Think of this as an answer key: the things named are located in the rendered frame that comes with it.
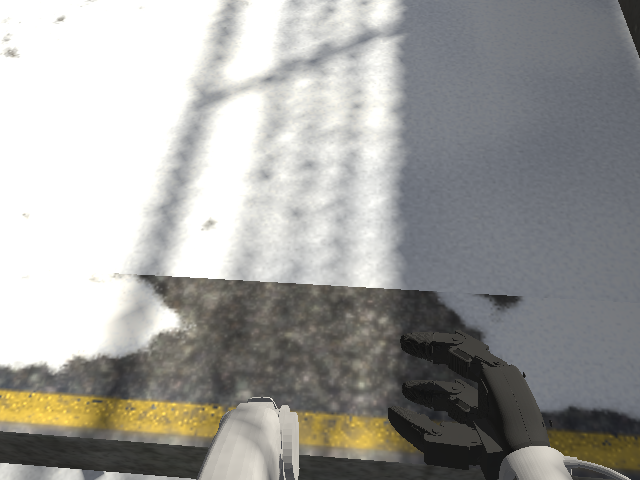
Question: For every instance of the robot right forearm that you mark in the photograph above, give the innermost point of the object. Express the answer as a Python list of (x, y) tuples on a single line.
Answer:
[(535, 463)]

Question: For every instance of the robot right hand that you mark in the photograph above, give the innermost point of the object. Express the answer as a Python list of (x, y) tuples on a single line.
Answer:
[(502, 416)]

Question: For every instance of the robot left thigh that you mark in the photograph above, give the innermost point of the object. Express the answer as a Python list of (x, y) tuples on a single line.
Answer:
[(255, 441)]

